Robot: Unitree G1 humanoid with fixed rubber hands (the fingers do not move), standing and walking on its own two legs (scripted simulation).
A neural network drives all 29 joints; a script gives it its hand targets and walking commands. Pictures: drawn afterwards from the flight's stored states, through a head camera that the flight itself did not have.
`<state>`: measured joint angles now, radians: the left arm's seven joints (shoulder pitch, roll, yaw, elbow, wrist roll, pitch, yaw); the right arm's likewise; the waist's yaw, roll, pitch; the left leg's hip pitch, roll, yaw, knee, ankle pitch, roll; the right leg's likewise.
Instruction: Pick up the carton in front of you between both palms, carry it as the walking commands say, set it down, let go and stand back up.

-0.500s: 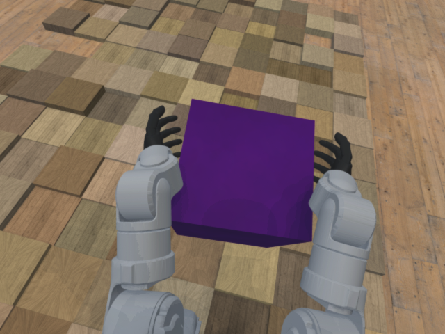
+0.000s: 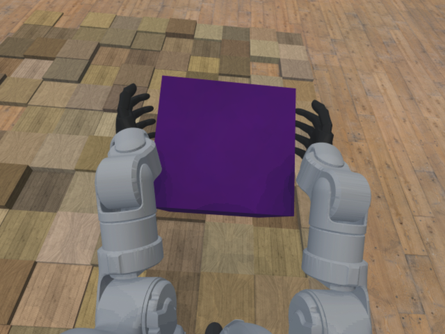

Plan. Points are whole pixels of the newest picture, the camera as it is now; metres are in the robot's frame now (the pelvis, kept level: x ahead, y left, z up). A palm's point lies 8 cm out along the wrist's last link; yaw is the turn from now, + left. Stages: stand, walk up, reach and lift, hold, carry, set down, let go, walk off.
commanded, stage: carry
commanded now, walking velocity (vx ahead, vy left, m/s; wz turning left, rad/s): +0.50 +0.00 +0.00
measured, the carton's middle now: (220, 161) +0.41 +0.02 +0.05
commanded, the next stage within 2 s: none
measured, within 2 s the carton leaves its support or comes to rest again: neither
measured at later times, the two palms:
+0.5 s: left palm (197, 14) +0.75 +0.09 +0.16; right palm (317, 38) +0.70 -0.19 +0.15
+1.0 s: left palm out of the picture +1.11 +0.06 +0.08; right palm out of the picture +1.12 -0.22 +0.06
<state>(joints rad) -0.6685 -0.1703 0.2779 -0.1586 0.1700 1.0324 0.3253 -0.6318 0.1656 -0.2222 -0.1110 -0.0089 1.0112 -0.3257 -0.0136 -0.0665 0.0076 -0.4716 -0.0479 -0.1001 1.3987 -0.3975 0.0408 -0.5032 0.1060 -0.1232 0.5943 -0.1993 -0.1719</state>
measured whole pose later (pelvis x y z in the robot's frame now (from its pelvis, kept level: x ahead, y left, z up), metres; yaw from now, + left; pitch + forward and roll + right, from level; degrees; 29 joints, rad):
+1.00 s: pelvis +0.77 -0.10 -0.02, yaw -2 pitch +7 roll +2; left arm -0.54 -0.25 0.25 -0.02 0.12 0.99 0.35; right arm -0.49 0.23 -0.30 -0.07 -0.22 1.02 -0.29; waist 0.14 -0.03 -0.02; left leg -0.69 -0.01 0.05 1.30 -0.46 0.04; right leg -0.25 0.04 -0.11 0.44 -0.32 -0.11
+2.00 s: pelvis +1.50 -0.15 -0.01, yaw -3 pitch +4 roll -3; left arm -0.67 -0.25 0.30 0.05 0.19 1.12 0.35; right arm -0.61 0.21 -0.36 -0.01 -0.23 1.16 -0.30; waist 0.03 0.04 -0.13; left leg -0.48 0.03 0.07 0.43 0.04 0.06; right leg -0.05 0.04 -0.08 0.57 -0.34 -0.02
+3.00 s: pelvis +2.26 -0.10 -0.02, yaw -4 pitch +8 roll -1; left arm -0.53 -0.24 0.36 -0.04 0.21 0.99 0.30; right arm -0.50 0.23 -0.24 0.02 -0.10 1.01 -0.31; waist -0.11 0.01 -0.03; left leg -0.54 -0.02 0.06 0.64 -0.15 0.12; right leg -0.50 0.04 0.01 1.15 -0.54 -0.01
